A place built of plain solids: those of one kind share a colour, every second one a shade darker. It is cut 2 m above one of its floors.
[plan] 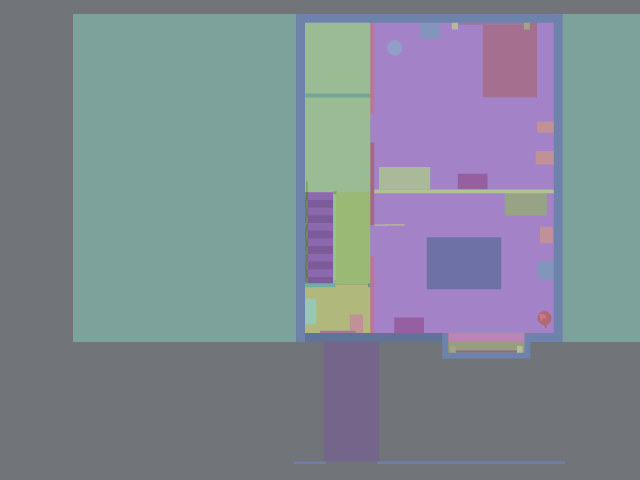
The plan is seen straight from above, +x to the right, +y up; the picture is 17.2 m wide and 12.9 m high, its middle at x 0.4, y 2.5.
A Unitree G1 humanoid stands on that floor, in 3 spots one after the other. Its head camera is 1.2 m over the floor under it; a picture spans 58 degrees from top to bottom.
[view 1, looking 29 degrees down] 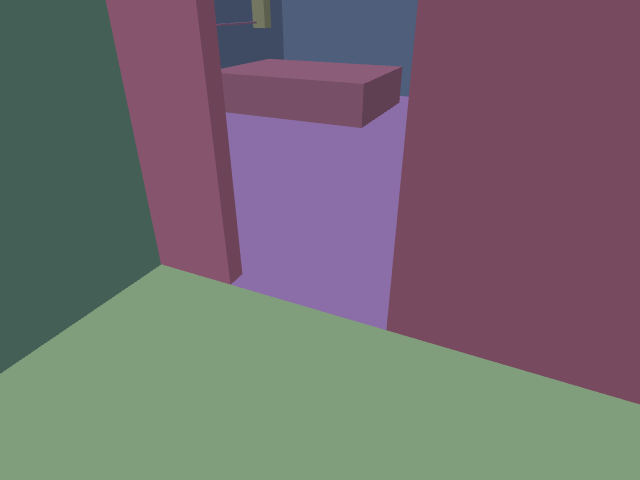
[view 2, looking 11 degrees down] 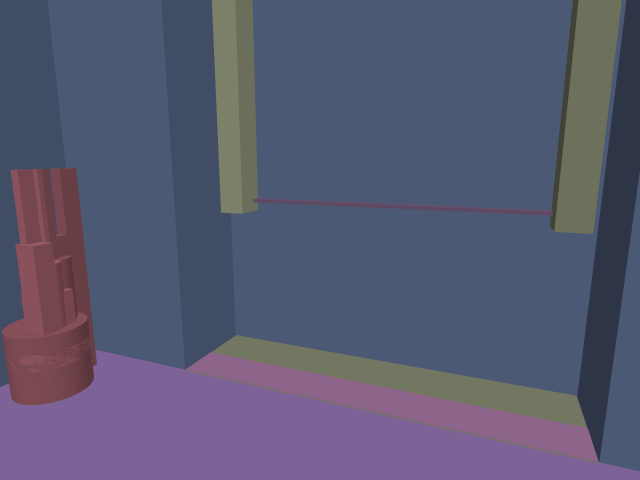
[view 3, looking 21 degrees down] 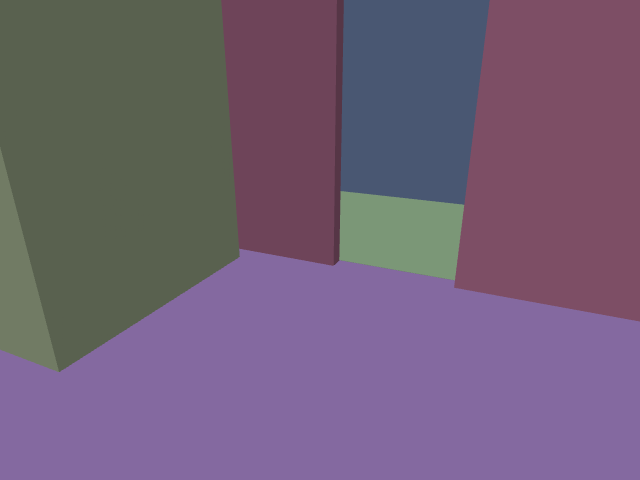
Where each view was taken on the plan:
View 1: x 0.38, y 4.78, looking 25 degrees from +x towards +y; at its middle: upper_floor_rooms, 2.48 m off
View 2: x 4.31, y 1.85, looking -68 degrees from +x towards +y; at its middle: wall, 2.62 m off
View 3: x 4.31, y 6.11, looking -156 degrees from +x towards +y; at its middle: landing_wall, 2.87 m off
